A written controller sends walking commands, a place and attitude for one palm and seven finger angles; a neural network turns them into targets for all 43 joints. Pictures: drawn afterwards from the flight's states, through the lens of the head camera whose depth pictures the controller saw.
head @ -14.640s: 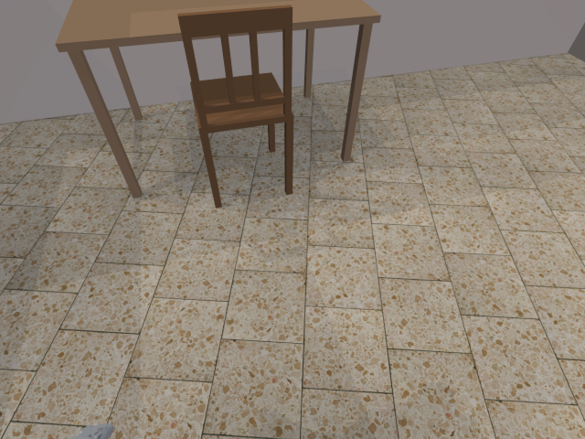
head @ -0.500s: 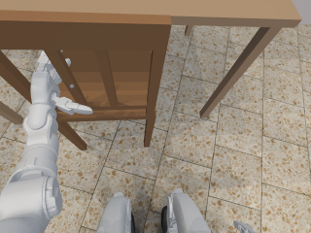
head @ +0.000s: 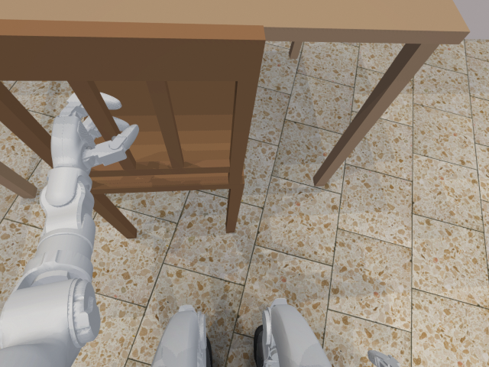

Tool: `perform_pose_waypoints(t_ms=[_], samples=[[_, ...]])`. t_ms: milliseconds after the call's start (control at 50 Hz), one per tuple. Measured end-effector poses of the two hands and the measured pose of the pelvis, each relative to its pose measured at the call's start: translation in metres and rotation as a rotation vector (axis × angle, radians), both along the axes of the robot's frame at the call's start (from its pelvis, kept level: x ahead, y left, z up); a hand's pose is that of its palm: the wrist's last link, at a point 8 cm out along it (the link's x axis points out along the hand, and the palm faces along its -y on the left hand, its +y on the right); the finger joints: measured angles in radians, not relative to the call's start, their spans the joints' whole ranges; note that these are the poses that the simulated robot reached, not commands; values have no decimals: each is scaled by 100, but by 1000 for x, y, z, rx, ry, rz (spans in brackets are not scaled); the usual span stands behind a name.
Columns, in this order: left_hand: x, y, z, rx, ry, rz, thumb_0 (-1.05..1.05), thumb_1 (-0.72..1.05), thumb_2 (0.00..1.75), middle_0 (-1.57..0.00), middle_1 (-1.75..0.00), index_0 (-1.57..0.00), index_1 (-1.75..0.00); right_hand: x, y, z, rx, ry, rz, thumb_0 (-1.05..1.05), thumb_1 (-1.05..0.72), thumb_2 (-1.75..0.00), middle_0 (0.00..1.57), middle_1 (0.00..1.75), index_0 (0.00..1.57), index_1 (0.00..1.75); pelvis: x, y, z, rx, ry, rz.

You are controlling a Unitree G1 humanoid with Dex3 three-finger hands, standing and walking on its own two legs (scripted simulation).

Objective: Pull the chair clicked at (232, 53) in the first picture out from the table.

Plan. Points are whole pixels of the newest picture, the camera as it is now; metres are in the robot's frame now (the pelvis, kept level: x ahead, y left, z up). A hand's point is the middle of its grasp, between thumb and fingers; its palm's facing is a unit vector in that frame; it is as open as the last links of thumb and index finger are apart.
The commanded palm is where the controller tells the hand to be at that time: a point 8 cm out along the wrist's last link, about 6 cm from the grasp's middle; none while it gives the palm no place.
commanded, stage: hook a spindle and tug to test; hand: left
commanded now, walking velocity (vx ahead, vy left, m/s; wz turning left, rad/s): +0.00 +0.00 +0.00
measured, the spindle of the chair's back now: (109, 130) +0.49 +0.21 +0.01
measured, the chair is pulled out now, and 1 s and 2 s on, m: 0.00 0.03 0.17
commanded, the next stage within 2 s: step backward, pulling the chair out in 0.72 s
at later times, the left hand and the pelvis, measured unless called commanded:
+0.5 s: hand (117, 141) +0.46 +0.19 +0.02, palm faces +0.04 -1.00 -0.02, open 5.4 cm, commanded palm +0.42 +0.23 +0.03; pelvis +0.01 +0.00 +0.00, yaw -1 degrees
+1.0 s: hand (113, 148) +0.44 +0.19 +0.04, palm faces +0.16 -0.98 -0.10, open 5.4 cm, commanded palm +0.42 +0.23 +0.03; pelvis +0.03 +0.01 +0.07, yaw +1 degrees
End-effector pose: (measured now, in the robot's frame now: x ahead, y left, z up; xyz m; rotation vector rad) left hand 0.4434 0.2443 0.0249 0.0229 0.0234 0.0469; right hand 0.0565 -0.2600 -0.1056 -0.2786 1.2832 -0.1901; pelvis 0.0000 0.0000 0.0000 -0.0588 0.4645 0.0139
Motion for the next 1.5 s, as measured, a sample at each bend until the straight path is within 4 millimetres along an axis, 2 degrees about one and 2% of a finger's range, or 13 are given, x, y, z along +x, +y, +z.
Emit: perform_pose_waypoints(t_ms=[80,140,500,840,900,980,1080,1180,1360,1500], samples=[[1,0,1,5,-9,-3,1,59,76,-50,-143,-50,-143,0,0,0,-3,-4,1,0,-90,-89,20,30,20,30,0,0,-1,-1,1,0],[1,-3,1,6,-11,-24,1,68,80,-50,-144,-49,-144,0,0,0,0,-4,-2,0,-90,-89,20,30,20,30,0,1,-1,-1,0,-1],[-6,-5,2,-3,-2,-7,2,70,79,-45,-145,-44,-145,9,4,5,22,-34,-20,1,-90,-89,20,30,20,30,6,2,4,6,-1,-17],[-26,-2,2,2,1,-7,1,70,78,-46,-145,-43,-145,43,6,9,29,-98,14,1,-90,-90,20,30,20,30,17,2,10,8,-6,-10],[-25,-3,11,77,99,27,1,70,79,-46,-142,-43,-145,47,10,20,23,-79,-25,1,-90,-89,20,30,20,30,17,3,25,14,-70,-1],[-28,-7,22,69,284,115,3,70,79,-39,-130,-45,-145,49,20,50,20,-65,-57,1,-90,-89,20,30,20,30,26,6,59,21,-124,3],[-30,-14,28,17,384,147,5,71,77,-32,-115,-47,-145,44,19,85,-20,-54,-71,1,-90,-89,20,30,20,30,34,9,87,17,-171,4],[-33,-20,31,50,425,89,5,71,75,-32,-113,-49,-145,29,8,102,-76,-38,-94,0,-90,-89,20,30,20,30,34,13,97,15,-213,5],[-50,-34,32,88,439,54,3,70,73,-34,-115,-50,-145,2,1,93,-55,-13,-131,0,-90,-90,20,30,20,30,24,9,101,29,-270,-31],[-71,-51,33,87,457,61,3,70,73,-33,-116,-50,-145,-10,0,89,-28,-31,-147,1,-90,-89,20,30,20,30,8,0,103,31,-280,-22]])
